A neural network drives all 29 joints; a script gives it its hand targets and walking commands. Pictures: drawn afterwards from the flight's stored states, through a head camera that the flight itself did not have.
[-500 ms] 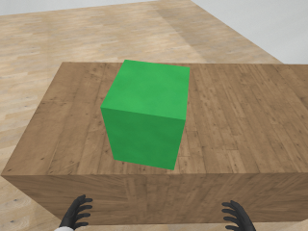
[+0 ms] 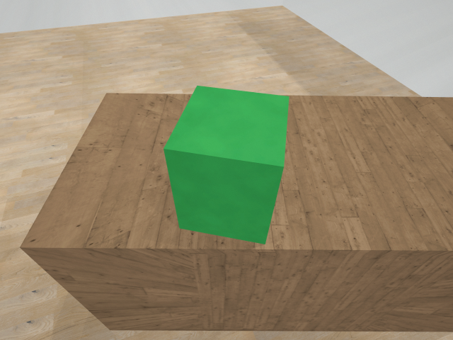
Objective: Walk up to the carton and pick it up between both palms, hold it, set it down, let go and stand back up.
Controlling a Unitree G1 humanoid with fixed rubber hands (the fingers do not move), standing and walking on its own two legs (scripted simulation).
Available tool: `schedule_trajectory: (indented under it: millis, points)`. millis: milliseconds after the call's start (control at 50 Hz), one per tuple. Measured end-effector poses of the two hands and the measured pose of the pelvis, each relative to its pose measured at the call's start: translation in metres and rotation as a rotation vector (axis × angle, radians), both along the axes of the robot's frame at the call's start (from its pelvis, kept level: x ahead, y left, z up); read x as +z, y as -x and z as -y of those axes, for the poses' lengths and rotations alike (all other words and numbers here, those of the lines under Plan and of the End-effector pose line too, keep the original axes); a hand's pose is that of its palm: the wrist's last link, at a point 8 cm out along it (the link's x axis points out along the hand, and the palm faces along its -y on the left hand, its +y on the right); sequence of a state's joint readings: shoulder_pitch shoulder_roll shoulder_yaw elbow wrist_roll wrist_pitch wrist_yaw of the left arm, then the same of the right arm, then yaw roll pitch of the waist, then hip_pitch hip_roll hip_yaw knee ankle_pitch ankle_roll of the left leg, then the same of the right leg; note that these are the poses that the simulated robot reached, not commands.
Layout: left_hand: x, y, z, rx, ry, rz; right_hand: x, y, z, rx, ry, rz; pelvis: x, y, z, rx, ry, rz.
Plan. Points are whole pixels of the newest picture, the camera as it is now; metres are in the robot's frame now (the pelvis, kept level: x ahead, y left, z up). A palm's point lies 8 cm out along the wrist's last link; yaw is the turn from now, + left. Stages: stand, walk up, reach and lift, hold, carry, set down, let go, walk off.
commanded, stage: stand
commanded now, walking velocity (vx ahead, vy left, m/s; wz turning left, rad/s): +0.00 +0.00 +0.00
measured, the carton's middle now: (231, 165) +0.47 +0.00 +0.04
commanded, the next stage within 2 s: none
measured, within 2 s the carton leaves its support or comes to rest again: neither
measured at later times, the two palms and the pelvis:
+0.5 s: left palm out of the picture +0.01 +0.25 -0.11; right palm out of the picture +0.02 -0.26 -0.12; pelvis -0.02 -0.01 +0.00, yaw +0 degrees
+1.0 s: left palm out of the picture +0.02 +0.25 -0.11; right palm out of the picture +0.03 -0.27 -0.12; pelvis +0.00 -0.01 +0.00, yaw +0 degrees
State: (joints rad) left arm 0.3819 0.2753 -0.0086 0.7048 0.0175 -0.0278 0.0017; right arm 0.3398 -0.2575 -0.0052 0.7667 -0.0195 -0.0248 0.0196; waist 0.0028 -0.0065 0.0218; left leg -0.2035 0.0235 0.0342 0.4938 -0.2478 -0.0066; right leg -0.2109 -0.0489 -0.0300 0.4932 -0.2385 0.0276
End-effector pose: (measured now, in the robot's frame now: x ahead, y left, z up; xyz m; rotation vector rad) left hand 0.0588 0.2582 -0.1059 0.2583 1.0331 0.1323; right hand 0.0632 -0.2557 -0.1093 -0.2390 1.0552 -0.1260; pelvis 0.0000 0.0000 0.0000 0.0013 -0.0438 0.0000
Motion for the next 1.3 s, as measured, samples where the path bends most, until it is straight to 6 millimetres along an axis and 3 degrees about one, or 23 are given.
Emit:
schedule_trajectory:
  millis: [240,520,760,1300]
  points:
    - [-0.002,0.027,-0.002,0.009,-0.012,-0.041,-0.006,0.020,-0.003,0.000,-0.012,-0.023,-0.001,0.013,0.000,0.001,-0.002,0.005]
    - [-0.008,0.048,0.006,0.026,-0.009,-0.101,-0.012,0.041,0.007,-0.009,-0.004,-0.088,-0.002,0.017,0.008,0.004,-0.003,-0.002]
    - [-0.009,0.043,0.011,0.033,-0.005,-0.106,-0.014,0.048,0.012,-0.023,-0.002,-0.123,-0.002,0.012,0.012,0.007,0.001,-0.008]
    - [-0.012,0.029,0.014,0.046,0.001,-0.123,-0.013,0.033,0.011,-0.030,0.001,-0.131,0.000,0.000,0.013,0.006,0.000,-0.011]
